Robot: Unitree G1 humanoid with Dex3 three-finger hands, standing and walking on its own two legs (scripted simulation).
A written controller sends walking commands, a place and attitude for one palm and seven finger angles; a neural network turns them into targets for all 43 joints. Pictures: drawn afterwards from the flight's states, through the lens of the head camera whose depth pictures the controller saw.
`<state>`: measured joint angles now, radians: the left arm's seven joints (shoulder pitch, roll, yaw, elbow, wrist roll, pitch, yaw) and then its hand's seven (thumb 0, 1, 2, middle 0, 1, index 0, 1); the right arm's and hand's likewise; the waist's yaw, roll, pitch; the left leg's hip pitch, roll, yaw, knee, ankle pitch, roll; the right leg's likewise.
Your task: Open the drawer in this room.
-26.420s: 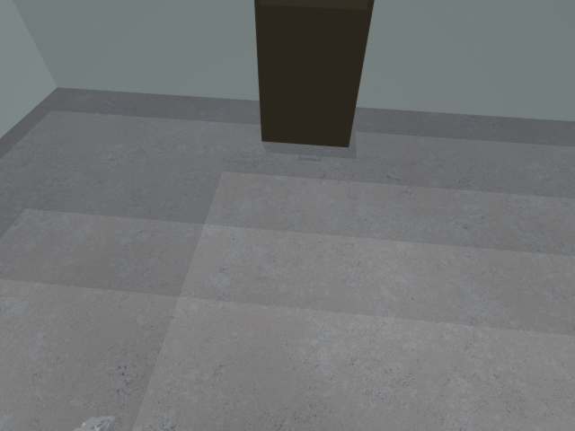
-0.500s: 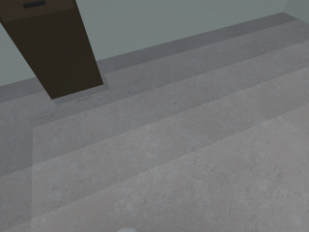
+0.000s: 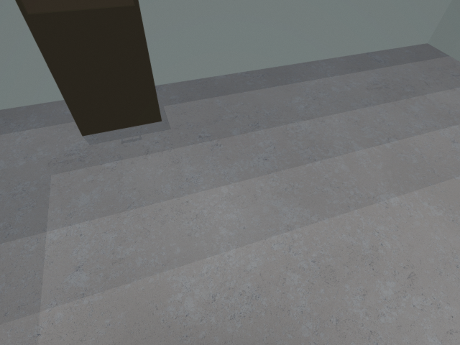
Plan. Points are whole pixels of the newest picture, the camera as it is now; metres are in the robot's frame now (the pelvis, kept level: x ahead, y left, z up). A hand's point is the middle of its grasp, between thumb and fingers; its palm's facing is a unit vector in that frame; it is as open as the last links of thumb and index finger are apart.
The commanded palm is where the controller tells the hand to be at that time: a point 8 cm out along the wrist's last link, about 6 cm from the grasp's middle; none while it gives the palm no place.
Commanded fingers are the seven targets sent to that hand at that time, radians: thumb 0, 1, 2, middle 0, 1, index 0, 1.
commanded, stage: turn or walk to find it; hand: left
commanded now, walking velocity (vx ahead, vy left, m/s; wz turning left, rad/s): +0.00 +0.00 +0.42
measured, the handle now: out of the picture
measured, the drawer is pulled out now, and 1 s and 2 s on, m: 0.00 0.00 0.00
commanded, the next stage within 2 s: stand and wait in 0.20 s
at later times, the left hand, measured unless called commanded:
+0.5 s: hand out of the picture +0.04 +0.19 -0.17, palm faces +0.16 -0.96 -0.23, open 7.4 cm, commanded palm none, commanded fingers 0.00 0.90 0.90 -0.20 -0.30 -0.20 -0.30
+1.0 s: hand out of the picture -0.03 +0.12 -0.17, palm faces +0.17 -0.97 -0.18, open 7.4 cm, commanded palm none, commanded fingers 0.00 0.90 0.90 -0.20 -0.30 -0.20 -0.30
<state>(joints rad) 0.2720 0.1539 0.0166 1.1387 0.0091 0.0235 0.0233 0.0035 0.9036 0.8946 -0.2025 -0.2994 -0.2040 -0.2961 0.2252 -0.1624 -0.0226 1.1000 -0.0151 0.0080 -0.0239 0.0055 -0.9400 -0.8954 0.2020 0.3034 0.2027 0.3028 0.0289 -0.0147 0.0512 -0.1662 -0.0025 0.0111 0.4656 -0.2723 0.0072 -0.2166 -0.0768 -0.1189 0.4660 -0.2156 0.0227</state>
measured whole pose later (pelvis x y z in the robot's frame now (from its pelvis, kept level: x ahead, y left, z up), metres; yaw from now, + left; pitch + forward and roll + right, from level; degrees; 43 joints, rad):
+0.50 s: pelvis +0.00 -0.01 +0.00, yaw +7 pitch +0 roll +0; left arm 0.15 0.19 0.03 1.03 0.01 0.02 0.02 0.00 0.91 0.89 -0.20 -0.30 -0.20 -0.30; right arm 0.22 -0.17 -0.03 1.06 -0.03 0.00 -0.03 0.00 -0.92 -0.90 0.20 0.30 0.20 0.30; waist 0.01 0.00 0.05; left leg -0.23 -0.03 -0.05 0.47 -0.24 0.01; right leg -0.27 -0.05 -0.05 0.65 -0.39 0.04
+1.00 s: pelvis +0.00 -0.04 +0.00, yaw +6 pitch -2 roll +0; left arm 0.27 0.14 0.01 1.14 0.00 0.00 0.03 0.00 0.90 0.89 -0.20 -0.30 -0.20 -0.30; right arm 0.25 -0.17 -0.01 1.14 -0.02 -0.01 -0.03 0.00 -0.91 -0.90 0.20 0.30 0.20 0.30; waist 0.01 0.01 0.06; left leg -0.15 0.03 -0.06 0.42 -0.23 -0.05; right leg -0.13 0.02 -0.06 0.43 -0.26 -0.04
